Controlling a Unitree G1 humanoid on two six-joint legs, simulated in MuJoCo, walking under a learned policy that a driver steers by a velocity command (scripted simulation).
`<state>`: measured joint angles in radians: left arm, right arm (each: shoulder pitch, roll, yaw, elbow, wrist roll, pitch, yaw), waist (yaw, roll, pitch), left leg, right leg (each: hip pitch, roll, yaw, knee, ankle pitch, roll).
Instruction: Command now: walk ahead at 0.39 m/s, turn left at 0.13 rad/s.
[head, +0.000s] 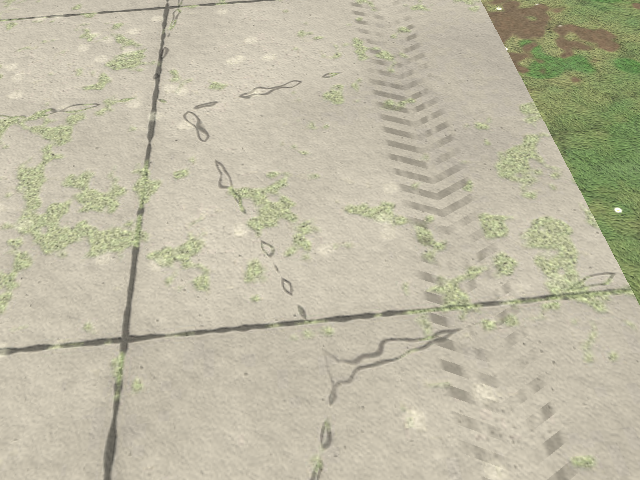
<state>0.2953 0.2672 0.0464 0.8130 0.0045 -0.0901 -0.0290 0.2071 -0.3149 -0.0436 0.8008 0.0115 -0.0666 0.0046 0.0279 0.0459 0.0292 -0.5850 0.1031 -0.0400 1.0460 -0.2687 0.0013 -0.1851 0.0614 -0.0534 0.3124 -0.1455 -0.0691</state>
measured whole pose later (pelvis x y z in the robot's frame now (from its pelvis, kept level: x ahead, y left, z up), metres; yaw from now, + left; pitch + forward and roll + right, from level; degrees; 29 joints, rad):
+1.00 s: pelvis +0.29 +0.06 +0.00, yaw +31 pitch +2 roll +0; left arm 0.41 0.27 0.06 0.81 0.01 -0.07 0.02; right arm 0.18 -0.30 -0.08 0.63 0.02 -0.01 0.03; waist 0.09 0.04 -0.03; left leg -0.69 0.05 -0.07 0.89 -0.09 -0.03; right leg -0.01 -0.06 -0.11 0.27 -0.30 0.02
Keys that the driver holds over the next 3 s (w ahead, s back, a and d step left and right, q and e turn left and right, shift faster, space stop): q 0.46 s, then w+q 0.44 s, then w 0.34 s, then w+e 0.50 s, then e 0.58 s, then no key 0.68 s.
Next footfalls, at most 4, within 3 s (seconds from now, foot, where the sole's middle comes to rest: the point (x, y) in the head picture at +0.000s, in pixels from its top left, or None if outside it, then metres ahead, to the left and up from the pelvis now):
0.26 left None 0.28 0.14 -0.78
0.70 right None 0.30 -0.08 -0.78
1.14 left None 0.39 0.31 -0.78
1.68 right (234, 348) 0.79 0.28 -0.78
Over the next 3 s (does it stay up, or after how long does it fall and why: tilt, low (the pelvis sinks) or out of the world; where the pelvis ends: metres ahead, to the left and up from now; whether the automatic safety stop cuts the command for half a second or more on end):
stays up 0.82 0.37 -0.01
